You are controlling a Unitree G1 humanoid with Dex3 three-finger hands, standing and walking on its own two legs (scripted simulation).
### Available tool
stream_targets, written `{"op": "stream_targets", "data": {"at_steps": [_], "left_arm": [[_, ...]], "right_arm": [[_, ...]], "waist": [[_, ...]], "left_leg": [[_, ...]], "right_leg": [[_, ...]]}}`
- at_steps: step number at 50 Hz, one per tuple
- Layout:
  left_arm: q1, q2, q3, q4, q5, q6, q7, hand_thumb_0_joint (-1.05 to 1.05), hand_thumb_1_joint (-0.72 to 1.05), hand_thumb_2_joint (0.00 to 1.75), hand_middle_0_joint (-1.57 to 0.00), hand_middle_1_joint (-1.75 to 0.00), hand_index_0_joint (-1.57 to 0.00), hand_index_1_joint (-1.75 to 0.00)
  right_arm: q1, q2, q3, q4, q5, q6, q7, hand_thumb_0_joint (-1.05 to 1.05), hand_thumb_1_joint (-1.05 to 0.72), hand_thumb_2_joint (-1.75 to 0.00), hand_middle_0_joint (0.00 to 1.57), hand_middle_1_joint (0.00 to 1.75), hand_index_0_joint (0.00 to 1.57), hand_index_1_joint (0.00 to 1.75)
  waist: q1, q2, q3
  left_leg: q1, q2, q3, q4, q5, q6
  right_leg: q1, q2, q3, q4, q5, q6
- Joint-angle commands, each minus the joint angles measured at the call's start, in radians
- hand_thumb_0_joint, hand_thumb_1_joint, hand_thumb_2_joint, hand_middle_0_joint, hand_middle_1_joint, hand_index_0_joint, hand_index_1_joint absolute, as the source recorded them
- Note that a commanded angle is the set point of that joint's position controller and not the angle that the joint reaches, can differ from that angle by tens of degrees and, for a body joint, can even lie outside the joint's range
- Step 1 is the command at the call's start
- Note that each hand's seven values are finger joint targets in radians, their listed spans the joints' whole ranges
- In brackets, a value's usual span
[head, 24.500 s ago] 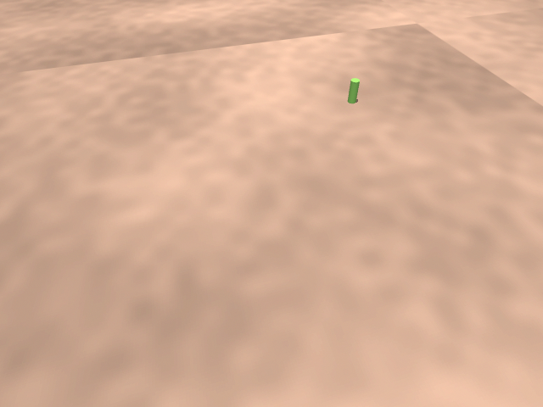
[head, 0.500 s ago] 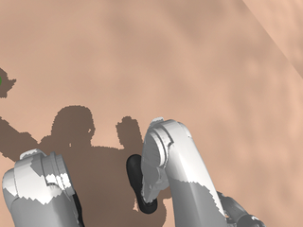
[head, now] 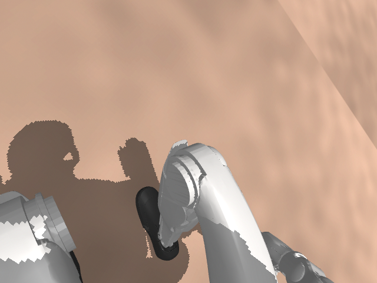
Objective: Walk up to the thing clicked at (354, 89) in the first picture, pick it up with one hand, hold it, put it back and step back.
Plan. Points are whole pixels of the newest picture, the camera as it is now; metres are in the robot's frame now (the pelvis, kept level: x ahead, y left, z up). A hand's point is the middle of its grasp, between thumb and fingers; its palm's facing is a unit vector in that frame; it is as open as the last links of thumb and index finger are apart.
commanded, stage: lower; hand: left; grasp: from the side
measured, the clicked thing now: out of the picture +0.49 +0.32 -0.21
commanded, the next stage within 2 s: loosen in 0.28 s
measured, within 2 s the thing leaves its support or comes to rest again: rests again in 0.44 s
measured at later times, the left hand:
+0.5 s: hand out of the picture +0.49 +0.33 -0.17, palm faces +0.40 -0.92 -0.04, open 9.1 cm
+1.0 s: hand out of the picture +0.50 +0.32 -0.16, palm faces +0.41 -0.91 -0.03, open 15.6 cm
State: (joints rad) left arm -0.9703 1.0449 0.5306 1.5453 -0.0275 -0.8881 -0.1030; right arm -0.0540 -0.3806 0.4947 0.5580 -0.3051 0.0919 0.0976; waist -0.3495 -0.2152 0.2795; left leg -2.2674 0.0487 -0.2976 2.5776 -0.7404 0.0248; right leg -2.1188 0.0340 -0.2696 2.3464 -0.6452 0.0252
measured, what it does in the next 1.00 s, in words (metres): stands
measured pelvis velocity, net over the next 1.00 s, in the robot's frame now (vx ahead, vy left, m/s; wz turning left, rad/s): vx -0.01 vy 0.00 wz -0.03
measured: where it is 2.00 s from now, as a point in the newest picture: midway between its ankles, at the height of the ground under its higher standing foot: (120, 261)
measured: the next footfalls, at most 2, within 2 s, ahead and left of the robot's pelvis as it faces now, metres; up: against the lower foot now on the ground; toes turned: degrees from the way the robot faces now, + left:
none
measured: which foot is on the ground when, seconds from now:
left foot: down 0.00-1.00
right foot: down 0.00-1.00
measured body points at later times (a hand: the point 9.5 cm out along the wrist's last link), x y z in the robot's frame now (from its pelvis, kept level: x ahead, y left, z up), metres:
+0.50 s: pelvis +0.00 +0.01 +0.00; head +0.27 +0.18 +0.31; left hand +0.47 +0.37 -0.17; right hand +0.12 -0.25 -0.04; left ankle +0.07 +0.12 -0.27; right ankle +0.13 -0.11 -0.27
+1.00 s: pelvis -0.01 +0.00 +0.00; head +0.27 +0.17 +0.31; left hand +0.47 +0.37 -0.15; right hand +0.12 -0.25 -0.04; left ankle +0.07 +0.12 -0.27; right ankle +0.13 -0.11 -0.27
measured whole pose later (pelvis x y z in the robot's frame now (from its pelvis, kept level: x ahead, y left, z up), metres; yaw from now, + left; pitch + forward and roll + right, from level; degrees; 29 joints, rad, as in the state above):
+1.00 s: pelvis -0.01 +0.00 +0.00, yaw -2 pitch +20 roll -19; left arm -0.99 1.10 0.48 1.63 -0.05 -0.98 -0.06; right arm -0.15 -0.37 0.59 0.52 -0.34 0.13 0.08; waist -0.37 -0.24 0.29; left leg -2.24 0.05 -0.34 2.58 -0.74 0.03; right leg -2.08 0.05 -0.30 2.31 -0.63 0.04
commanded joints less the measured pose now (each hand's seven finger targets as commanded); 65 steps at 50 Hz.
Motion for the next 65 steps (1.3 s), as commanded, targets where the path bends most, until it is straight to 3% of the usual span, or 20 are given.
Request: {"op": "stream_targets", "data": {"at_steps": [1, 6, 11, 19, 20, 21, 27, 31, 36, 46, 51, 55, 59, 63, 65], "left_arm": [[-0.265, 0.199, 0.025, -0.170, -0.030, -0.101, 0.011, 0.00, 0.15, 1.20, -1.25, -1.38, -1.27, -1.37], [-0.261, 0.208, -0.010, -0.142, -0.013, -0.121, 0.019, 0.00, 0.18, 1.23, -1.26, -1.39, -1.28, -1.39], [-0.249, 0.195, -0.016, -0.115, -0.025, -0.138, 0.028, 0.00, 0.17, 1.21, -1.26, -1.39, -1.28, -1.38], [-0.243, 0.194, -0.042, -0.109, -0.023, -0.157, 0.039, 0.00, 0.13, 1.21, -1.25, -1.38, -1.27, -1.38], [-0.247, 0.194, -0.043, -0.107, -0.023, -0.161, 0.038, 0.00, 0.13, 1.13, -1.29, -1.34, -1.31, -1.33], [-0.249, 0.184, -0.043, -0.111, -0.028, -0.164, 0.037, 0.00, 0.05, 1.05, -1.22, -1.26, -1.25, -1.25], [-0.257, 0.191, -0.036, -0.107, -0.041, -0.178, 0.039, 0.00, -0.12, 0.63, -0.98, -0.91, -1.00, -0.88], [-0.240, 0.175, -0.053, -0.077, -0.028, -0.171, 0.039, 0.00, -0.34, 0.42, -0.67, -0.60, -0.68, -0.59], [-0.235, 0.184, -0.046, -0.055, -0.029, -0.158, 0.046, 0.00, -0.51, 0.30, -0.54, -0.47, -0.55, -0.46], [-0.228, 0.187, -0.038, -0.055, -0.030, -0.161, 0.044, 0.00, -0.61, 0.08, -0.26, -0.18, -0.27, -0.17], [-0.236, 0.195, -0.030, -0.061, -0.040, -0.163, 0.045, 0.00, -0.61, 0.08, -0.10, -0.10, -0.10, -0.10], [-0.240, 0.252, -0.007, -0.093, -0.040, -0.169, 0.031, 0.00, -0.61, 0.07, -0.07, -0.07, -0.08, -0.07], [-0.271, 0.362, 0.059, -0.201, -0.042, -0.156, 0.015, 0.00, -0.61, 0.07, -0.06, -0.07, -0.06, -0.06], [-0.295, 0.467, 0.107, -0.292, -0.020, -0.096, -0.011, 0.00, -0.61, 0.06, -0.06, -0.06, -0.06, -0.06], [-0.313, 0.506, 0.118, -0.335, -0.010, -0.057, -0.025, 0.00, -0.61, 0.05, -0.07, -0.06, -0.07, -0.06]], "right_arm": [[0.114, -0.354, -0.077, 0.006, -0.016, 0.025, -0.020, 0.00, -0.89, -0.90, 0.20, 0.30, 0.20, 0.30], [0.075, -0.355, -0.057, -0.002, -0.026, 0.029, -0.026, 0.00, -0.89, -0.90, 0.20, 0.30, 0.20, 0.30], [0.048, -0.368, -0.045, -0.012, -0.034, 0.034, -0.028, 0.00, -0.89, -0.90, 0.20, 0.30, 0.20, 0.30], [0.011, -0.366, -0.030, -0.013, -0.042, 0.038, -0.033, 0.00, -0.89, -0.90, 0.20, 0.30, 0.20, 0.30], [0.004, -0.365, -0.030, -0.010, -0.042, 0.039, -0.034, 0.00, -0.91, -0.90, 0.20, 0.30, 0.20, 0.30], [0.009, -0.367, -0.027, -0.006, -0.045, 0.039, -0.035, 0.00, -0.91, -0.89, 0.20, 0.30, 0.20, 0.30], [-0.010, -0.371, -0.024, -0.007, -0.043, 0.040, -0.036, 0.00, -0.91, -0.89, 0.20, 0.30, 0.20, 0.30], [-0.020, -0.362, -0.024, -0.007, -0.044, 0.044, -0.038, 0.00, -0.91, -0.90, 0.20, 0.30, 0.20, 0.30], [-0.015, -0.362, -0.020, -0.018, -0.041, 0.054, -0.038, 0.00, -0.91, -0.90, 0.20, 0.30, 0.20, 0.30], [-0.018, -0.358, -0.018, -0.027, -0.040, 0.059, -0.039, 0.00, -0.91, -0.90, 0.20, 0.30, 0.20, 0.30], [-0.022, -0.355, -0.016, -0.031, -0.037, 0.059, -0.039, 0.00, -0.90, -0.90, 0.20, 0.30, 0.20, 0.30], [-0.024, -0.364, -0.017, -0.031, -0.031, 0.056, -0.045, 0.00, -0.90, -0.90, 0.20, 0.30, 0.20, 0.30], [0.012, -0.368, -0.024, -0.026, -0.023, 0.068, -0.052, 0.00, -0.90, -0.90, 0.20, 0.30, 0.20, 0.30], [0.048, -0.371, -0.050, -0.017, -0.009, 0.080, -0.064, 0.00, -0.91, -0.90, 0.20, 0.30, 0.20, 0.30], [0.060, -0.366, -0.061, -0.023, 0.004, 0.090, -0.069, 0.00, -0.91, -0.90, 0.20, 0.30, 0.20, 0.30]], "waist": [[-0.117, 0.602, -0.650], [-0.135, 0.603, -0.589], [-0.152, 0.600, -0.580], [-0.159, 0.610, -0.565], [-0.157, 0.610, -0.557], [-0.168, 0.617, -0.565], [-0.163, 0.622, -0.554], [-0.164, 0.608, -0.537], [-0.163, 0.578, -0.537], [-0.162, 0.566, -0.558], [-0.157, 0.559, -0.552], [-0.145, 0.581, -0.551], [-0.111, 0.669, -0.640], [-0.079, 0.765, -0.699], [-0.061, 0.779, -0.725]], "left_leg": [[0.527, 0.055, 0.011, -0.280, 0.326, -0.034], [0.478, 0.055, 0.007, -0.285, 0.276, -0.032], [0.508, 0.061, -0.018, -0.296, 0.260, -0.037], [0.514, 0.061, -0.020, -0.295, 0.271, -0.038], [0.512, 0.061, -0.020, -0.295, 0.265, -0.038], [0.537, 0.064, -0.030, -0.298, 0.289, -0.040], [0.534, 0.065, -0.040, -0.305, 0.277, -0.042], [0.510, 0.062, -0.029, -0.307, 0.257, -0.038], [0.485, 0.061, -0.028, -0.314, 0.231, -0.035], [0.489, 0.061, -0.026, -0.304, 0.259, -0.031], [0.451, 0.058, -0.010, -0.297, 0.231, -0.027], [0.455, 0.063, -0.015, -0.308, 0.208, -0.030], [0.554, 0.072, -0.019, -0.325, 0.284, -0.041], [0.630, 0.079, -0.004, -0.340, 0.354, -0.050], [0.599, 0.075, 0.017, -0.346, 0.338, -0.048]], "right_leg": [[0.348, 0.052, -0.041, -0.165, 0.291, -0.023], [0.348, 0.056, -0.049, -0.169, 0.269, -0.024], [0.331, 0.059, -0.067, -0.168, 0.259, -0.021], [0.341, 0.066, -0.066, -0.177, 0.271, -0.023], [0.334, 0.066, -0.064, -0.178, 0.267, -0.024], [0.340, 0.064, -0.070, -0.177, 0.285, -0.021], [0.325, 0.065, -0.074, -0.173, 0.274, -0.022], [0.327, 0.064, -0.067, -0.183, 0.265, -0.024], [0.338, 0.066, -0.069, -0.191, 0.251, -0.023], [0.352, 0.068, -0.067, -0.192, 0.268, -0.022], [0.367, 0.071, -0.062, -0.201, 0.254, -0.023], [0.353, 0.069, -0.061, -0.195, 0.230, -0.027], [0.358, 0.065, -0.057, -0.177, 0.263, -0.029], [0.337, 0.058, -0.039, -0.172, 0.283, -0.034], [0.357, 0.057, -0.028, -0.175, 0.277, -0.039]]}}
